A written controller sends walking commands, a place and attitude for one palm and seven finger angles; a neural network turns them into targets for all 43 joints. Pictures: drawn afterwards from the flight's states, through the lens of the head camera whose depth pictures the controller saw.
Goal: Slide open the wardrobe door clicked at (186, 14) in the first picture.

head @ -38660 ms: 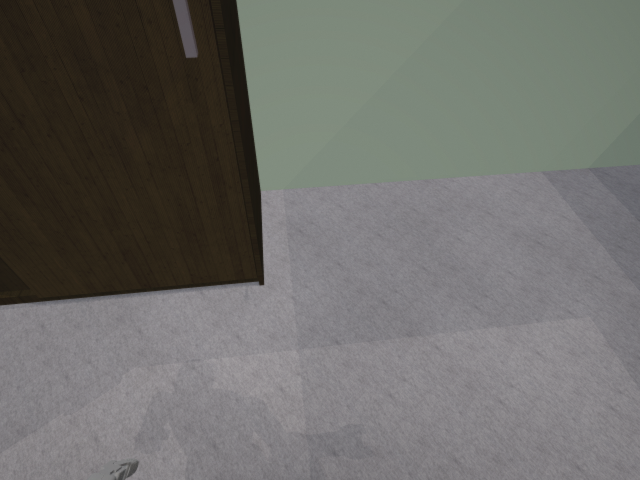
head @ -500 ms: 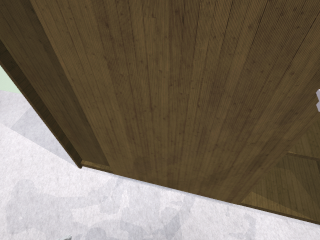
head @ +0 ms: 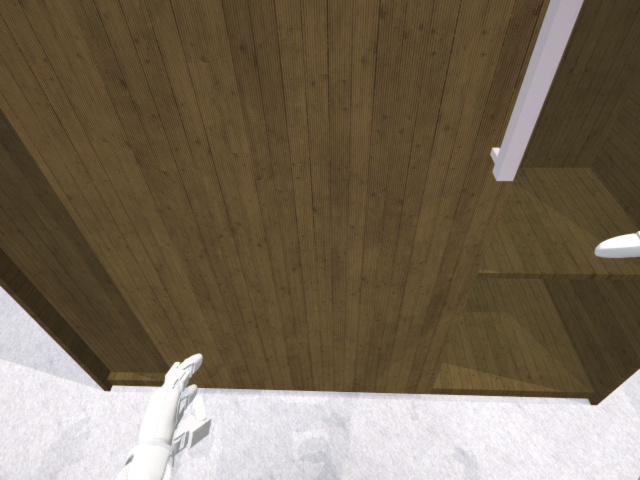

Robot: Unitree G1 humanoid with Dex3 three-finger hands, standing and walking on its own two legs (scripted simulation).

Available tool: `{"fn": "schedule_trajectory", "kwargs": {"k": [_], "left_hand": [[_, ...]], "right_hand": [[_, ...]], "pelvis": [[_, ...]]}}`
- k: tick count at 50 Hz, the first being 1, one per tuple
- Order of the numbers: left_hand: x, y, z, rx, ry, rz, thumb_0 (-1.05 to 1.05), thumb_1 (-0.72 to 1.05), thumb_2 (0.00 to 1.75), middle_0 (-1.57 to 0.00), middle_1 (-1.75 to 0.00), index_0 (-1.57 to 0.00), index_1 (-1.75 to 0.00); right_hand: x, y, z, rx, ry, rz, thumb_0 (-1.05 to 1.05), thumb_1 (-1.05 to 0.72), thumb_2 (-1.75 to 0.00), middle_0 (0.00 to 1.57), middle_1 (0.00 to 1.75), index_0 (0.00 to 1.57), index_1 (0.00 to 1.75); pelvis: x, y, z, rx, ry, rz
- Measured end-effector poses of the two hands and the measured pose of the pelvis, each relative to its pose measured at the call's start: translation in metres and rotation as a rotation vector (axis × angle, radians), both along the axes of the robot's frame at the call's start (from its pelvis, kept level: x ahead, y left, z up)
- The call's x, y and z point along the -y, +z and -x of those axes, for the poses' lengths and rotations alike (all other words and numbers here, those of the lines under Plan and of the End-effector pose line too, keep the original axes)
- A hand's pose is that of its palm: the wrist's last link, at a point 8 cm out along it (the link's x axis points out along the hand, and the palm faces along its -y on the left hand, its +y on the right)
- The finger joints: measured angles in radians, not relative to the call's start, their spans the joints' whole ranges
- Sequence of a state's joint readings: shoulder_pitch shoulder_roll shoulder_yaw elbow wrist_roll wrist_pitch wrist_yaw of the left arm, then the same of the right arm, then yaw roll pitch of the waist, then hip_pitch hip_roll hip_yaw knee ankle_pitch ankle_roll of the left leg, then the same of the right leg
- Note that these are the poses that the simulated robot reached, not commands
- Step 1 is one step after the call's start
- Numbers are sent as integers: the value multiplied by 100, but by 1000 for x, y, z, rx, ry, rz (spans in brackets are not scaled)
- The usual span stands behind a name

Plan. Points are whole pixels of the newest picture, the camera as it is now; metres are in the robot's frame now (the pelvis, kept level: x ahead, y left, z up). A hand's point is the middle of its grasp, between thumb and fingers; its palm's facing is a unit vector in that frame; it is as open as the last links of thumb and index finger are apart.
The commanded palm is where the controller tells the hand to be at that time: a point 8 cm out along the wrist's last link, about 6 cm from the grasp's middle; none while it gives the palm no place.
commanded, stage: slip the hand off the handle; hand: right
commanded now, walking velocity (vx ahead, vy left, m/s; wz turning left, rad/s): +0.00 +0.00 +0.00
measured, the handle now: (531, 72) +0.50 -0.28 +0.28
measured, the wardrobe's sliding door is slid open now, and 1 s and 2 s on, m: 0.50 0.50 0.50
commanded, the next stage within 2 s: relax the arm and regain balance in 0.76 s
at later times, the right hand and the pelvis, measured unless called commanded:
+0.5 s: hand out of the picture +0.30 -0.33 +0.25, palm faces +0.43 +0.90 -0.09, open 14.7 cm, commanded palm +0.27 -0.37 +0.24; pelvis -0.06 -0.01 -0.01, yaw +2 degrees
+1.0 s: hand out of the picture +0.09 -0.30 +0.05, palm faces +0.25 +0.91 -0.33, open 15.5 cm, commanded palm none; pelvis -0.23 -0.06 -0.13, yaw -1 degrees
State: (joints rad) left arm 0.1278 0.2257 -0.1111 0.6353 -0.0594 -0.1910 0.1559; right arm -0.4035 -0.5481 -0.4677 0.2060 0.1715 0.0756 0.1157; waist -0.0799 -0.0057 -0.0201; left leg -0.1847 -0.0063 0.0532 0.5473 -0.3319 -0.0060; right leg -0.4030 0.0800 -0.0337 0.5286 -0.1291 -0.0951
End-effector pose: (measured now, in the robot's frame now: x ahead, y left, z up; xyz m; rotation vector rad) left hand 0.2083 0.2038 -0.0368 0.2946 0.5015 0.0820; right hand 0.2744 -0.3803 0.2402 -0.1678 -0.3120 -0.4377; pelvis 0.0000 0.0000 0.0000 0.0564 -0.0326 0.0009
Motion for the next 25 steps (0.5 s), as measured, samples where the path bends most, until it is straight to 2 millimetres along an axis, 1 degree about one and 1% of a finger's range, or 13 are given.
{"fn": "schedule_trajectory", "kwargs": {"k": [3, 6, 14, 19, 25], "left_hand": [[1, -4, 13, -17, 6, 2, 1, 90, 90, -21, -30, -21, -30], [-2, -12, 31, -50, 23, 1, 1, 90, 90, -21, -30, -21, -30], [-22, -32, 89, -150, 106, -21, 1, 90, 90, -21, -30, -21, -30], [-34, -36, 121, -170, 153, -38, 1, 90, 90, -20, -30, -21, -30], [-39, -36, 145, -148, 165, -49, 1, 90, 90, -20, -30, -21, -30]], "right_hand": [[0, 3, 1, 6, -8, -4, -2, 56, -19, 25, 115, 26, 115], [2, 6, 0, -10, -21, -3, -2, 56, -19, 25, 115, 26, 115], [-4, 8, -2, -26, 11, 13, -2, 56, -19, 25, 115, 25, 115], [-7, 7, 3, -7, 20, 0, -2, 55, -19, 25, 115, 26, 115], [-10, 11, 17, 13, 12, 4, -2, 55, -19, 25, 115, 26, 115]], "pelvis": [[0, 0, 5, 11, 3, 0], [1, 0, 11, 16, 6, 0], [5, -2, 27, 21, 19, -3], [6, -4, 39, 28, 31, -3], [8, -8, 59, 42, 39, -8]]}}
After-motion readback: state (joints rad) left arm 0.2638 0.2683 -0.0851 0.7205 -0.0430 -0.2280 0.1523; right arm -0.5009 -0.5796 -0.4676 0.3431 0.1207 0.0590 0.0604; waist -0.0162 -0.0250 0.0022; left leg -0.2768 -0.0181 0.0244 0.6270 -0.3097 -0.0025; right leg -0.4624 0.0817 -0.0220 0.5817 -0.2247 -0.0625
